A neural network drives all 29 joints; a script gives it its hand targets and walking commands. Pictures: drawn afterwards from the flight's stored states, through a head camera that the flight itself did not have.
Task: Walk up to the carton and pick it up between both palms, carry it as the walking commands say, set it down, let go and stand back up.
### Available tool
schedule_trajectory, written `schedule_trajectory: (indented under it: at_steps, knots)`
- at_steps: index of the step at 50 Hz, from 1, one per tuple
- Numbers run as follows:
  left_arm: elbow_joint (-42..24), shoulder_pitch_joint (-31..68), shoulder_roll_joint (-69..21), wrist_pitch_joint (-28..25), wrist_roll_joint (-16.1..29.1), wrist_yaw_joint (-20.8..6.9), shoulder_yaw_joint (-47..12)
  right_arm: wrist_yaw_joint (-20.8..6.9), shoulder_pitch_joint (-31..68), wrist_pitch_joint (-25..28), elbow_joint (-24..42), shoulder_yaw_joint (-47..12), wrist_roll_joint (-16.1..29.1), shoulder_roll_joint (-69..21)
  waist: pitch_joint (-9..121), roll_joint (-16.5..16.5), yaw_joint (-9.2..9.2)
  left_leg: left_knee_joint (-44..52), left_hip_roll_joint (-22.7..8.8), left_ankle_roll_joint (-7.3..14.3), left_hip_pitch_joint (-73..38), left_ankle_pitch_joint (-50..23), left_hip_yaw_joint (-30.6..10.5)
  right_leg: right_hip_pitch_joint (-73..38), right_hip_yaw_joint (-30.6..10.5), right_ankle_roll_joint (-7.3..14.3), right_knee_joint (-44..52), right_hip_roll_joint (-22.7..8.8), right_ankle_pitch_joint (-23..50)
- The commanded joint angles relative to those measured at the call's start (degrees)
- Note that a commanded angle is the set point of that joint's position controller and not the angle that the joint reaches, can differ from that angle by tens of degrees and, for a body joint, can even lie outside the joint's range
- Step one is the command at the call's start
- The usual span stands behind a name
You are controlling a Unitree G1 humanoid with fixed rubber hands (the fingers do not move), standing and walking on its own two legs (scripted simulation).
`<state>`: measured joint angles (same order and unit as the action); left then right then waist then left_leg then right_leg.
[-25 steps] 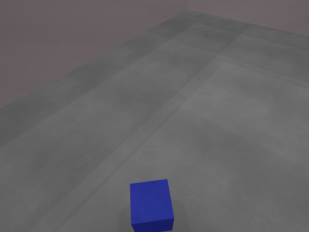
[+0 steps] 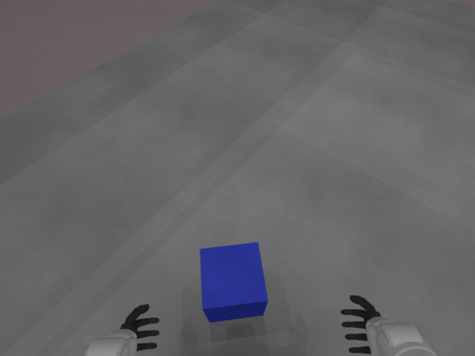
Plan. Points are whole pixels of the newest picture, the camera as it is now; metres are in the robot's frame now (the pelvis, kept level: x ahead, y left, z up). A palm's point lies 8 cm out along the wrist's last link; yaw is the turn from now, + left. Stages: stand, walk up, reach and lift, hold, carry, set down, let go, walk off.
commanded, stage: reach and lift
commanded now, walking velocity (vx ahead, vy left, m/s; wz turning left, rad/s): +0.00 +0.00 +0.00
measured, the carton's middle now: (233, 283) +0.43 +0.04 -0.63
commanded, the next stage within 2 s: none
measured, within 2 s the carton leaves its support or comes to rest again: neither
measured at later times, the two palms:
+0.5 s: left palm out of the picture +0.15 +0.24 -0.16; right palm (339, 346) +0.18 -0.17 -0.15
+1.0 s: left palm (143, 285) +0.31 +0.23 -0.19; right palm (309, 261) +0.35 -0.15 -0.18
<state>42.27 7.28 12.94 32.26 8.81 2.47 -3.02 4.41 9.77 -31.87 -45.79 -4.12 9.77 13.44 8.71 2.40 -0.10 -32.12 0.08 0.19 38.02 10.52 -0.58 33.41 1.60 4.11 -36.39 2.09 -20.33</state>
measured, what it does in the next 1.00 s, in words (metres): lowers itself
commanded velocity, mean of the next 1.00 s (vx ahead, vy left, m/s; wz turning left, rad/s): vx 0.00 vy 0.00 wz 0.00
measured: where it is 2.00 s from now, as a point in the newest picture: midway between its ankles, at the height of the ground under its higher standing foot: outside the picture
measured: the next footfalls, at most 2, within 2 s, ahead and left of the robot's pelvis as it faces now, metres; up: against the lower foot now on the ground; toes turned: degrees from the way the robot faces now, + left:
none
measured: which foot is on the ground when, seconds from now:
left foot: down 0.00-1.00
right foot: down 0.00-1.00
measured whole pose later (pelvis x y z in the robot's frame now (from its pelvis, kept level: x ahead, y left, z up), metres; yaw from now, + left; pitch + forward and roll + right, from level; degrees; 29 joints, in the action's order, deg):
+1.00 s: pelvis -0.10 +0.06 -0.09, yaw -7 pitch +27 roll +0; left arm 41.9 46.2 3.4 18.6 0.0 10.3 18.1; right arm -2.8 56.4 -17.1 -56.5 10.8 -1.4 16.1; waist -5.8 1.9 -6.6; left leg -61.3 0.6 0.0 73.4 15.1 -0.3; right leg 70.5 -2.0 -0.1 -65.5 2.6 -22.1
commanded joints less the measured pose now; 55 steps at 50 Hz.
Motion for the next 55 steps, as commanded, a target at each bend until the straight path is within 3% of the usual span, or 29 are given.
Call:
schedule_trajectory:
  at_steps: [1, 3, 5, 7, 9, 11, 13, 16, 19, 21, 24, 29, 35, 41, 47, 55]
  knots:
    - [-7.61, -14.58, -4.98, 2.69, -6.55, -0.74, 3.74, -3.42, -12.93, -2.58, 7.15, 4.48, -6.24, -0.70, 14.58, -4.31, -1.11, -1.26, 0.14, 5.31, -24.79, -39.25, -4.58, 2.08, -7.32, -3.80, 6.67, -3.81, 38.50]
    - [-13.93, -11.93, -5.82, 1.62, -10.81, -0.22, 7.94, -4.80, -8.32, -1.15, 12.55, 7.10, -10.67, -0.09, 13.60, -4.48, -2.62, -1.85, -0.26, 3.50, -23.90, -35.98, -3.38, 5.63, -5.69, -3.57, 6.38, -2.84, 30.03]
    - [-18.18, -8.97, -5.00, -0.28, -13.15, 0.38, 11.27, -5.81, -5.43, 0.55, 15.37, 8.84, -14.69, -0.29, 13.64, -0.65, -3.18, -2.77, 0.78, 2.04, -14.78, -26.47, -1.39, 1.78, -5.14, -3.95, 2.38, -2.41, 29.46]
    - [-20.93, -6.75, -5.11, -3.63, -13.47, 0.52, 12.89, -6.56, -3.05, 3.50, 17.13, 9.28, -16.14, -0.58, 17.01, 3.49, -3.38, -6.39, 1.35, 1.77, -7.86, -23.09, -0.62, 0.75, -5.43, -5.08, -1.97, -2.39, 32.71]
    - [-22.45, -7.05, -6.00, -6.96, -12.21, -0.10, 13.17, -6.78, -3.18, 6.38, 20.19, 8.02, -15.01, -1.49, 23.91, 6.85, -3.52, -10.07, 1.94, 1.38, -3.62, -23.93, 0.11, -2.43, -6.55, -6.17, -5.41, -2.58, 40.76]
    - [-22.56, -10.30, -7.27, -8.68, -10.95, -0.91, 12.25, -6.55, -5.51, 7.74, 22.74, 6.82, -13.32, -2.45, 30.08, 7.45, -4.01, -12.16, 2.61, 0.85, -1.37, -24.05, 1.28, -5.73, -7.27, -7.06, -7.85, -2.53, 44.95]
    - [-21.90, -13.22, -8.24, -8.87, -10.10, -1.51, 11.28, -6.49, -7.50, 7.78, 23.42, 6.37, -12.35, -2.65, 29.66, 5.77, -4.54, -13.13, 2.94, 0.54, -0.62, -19.67, 2.35, -3.73, -7.00, -7.08, -8.71, -1.98, 37.48]
    - [-22.34, -11.29, -8.67, -7.16, -8.89, -1.70, 10.44, -7.00, -5.87, 6.34, 22.87, 7.14, -12.24, -1.53, 21.38, 3.18, -3.89, -13.99, 2.62, 0.27, -0.36, -6.31, 3.06, 6.47, -5.19, -5.73, -8.01, -1.34, 14.50]
    - [-25.34, -1.59, -8.49, -4.41, -7.80, -0.91, 9.32, -8.49, 2.55, 4.84, 21.23, 8.92, -12.68, 1.52, 12.76, -0.71, -2.21, -14.08, 2.08, -1.07, -3.53, 11.51, 2.59, 17.09, -2.88, -3.09, -7.21, -1.49, -7.71]
    - [-26.91, 6.17, -8.01, -2.94, -6.94, 0.38, 8.42, -9.78, 10.50, 4.38, 18.77, 10.67, -12.47, 4.85, 9.91, -3.68, -1.42, -12.77, 1.25, -1.96, -6.86, 20.85, 0.78, 19.30, -1.39, -1.23, -8.68, -1.56, -13.95]
    - [-26.37, 14.81, -9.51, -0.98, -5.55, 3.64, 7.36, -11.41, 19.87, 4.23, 14.14, 12.62, -11.60, 8.01, 8.45, -6.55, -1.51, -9.97, -0.04, -2.80, -9.67, 26.82, -2.33, 19.28, 0.74, -0.31, -12.65, -1.09, -13.34]
    - [-19.34, 24.16, -11.48, 0.36, -5.11, 7.62, 9.57, -11.71, 32.37, 5.70, 6.25, 13.92, -10.58, 10.44, 9.65, -3.38, -2.27, -12.13, -0.57, -3.19, -10.27, 25.15, -4.00, 21.95, 1.26, -0.37, -14.97, -1.17, -10.21]
    - [-7.67, 34.10, -10.24, -3.02, -8.46, 8.61, 15.90, -10.79, 43.73, 7.71, -3.75, 13.20, -9.96, 9.62, 13.02, 1.75, -5.73, -17.19, 0.50, -2.07, -2.12, 20.36, -0.89, 23.95, -0.80, -2.39, -16.30, -0.22, -9.59]
    - [-5.25, 47.96, -7.12, -8.61, -9.99, 8.88, 20.06, -9.07, 56.40, 11.45, -7.71, 15.27, -10.88, 10.81, 19.85, 0.44, -6.93, -18.62, 1.27, -1.40, -1.55, 19.12, 0.25, 28.08, -0.58, -3.53, -17.52, 0.37, -9.90]
    - [-6.92, 50.98, -6.04, -14.57, -8.78, 8.04, 20.73, -7.12, 59.12, 15.69, -6.09, 16.06, -11.38, 10.76, 35.81, -0.45, -6.86, -24.04, 2.48, -1.64, -2.38, 1.76, 2.37, 27.31, -0.40, -4.68, -19.03, 2.41, -1.19]
    - [-6.43, 50.93, -2.75, -21.06, -8.65, 4.75, 23.48, -4.47, 63.20, 19.97, -2.04, 14.84, -11.57, 9.08, 47.60, 3.78, -8.60, -25.88, 3.80, -1.55, 7.59, -14.04, 3.51, 21.81, -2.00, -7.00, -20.24, 3.45, 14.04]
